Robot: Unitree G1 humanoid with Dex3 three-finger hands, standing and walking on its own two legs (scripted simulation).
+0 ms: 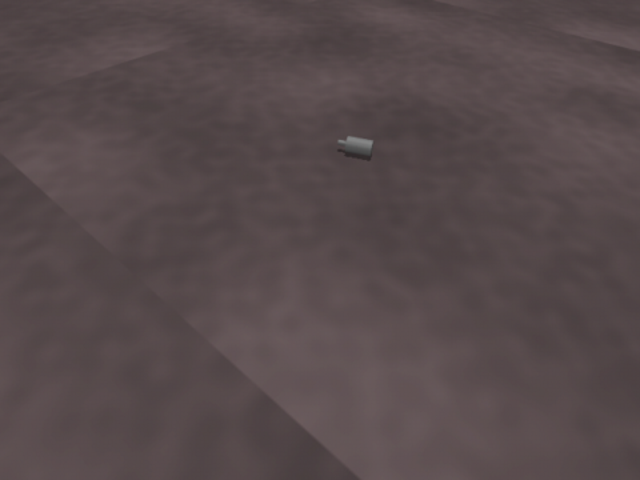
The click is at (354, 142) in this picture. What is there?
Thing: lying bottle
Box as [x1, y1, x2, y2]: [338, 136, 373, 155]
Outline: 338,140 338,144 345,146 345,151 370,155 373,143 372,140 348,136 345,141
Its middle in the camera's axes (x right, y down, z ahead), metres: +0.21 -0.53 +2.18
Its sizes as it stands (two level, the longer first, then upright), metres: 0.194 0.087 0.087
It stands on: the floor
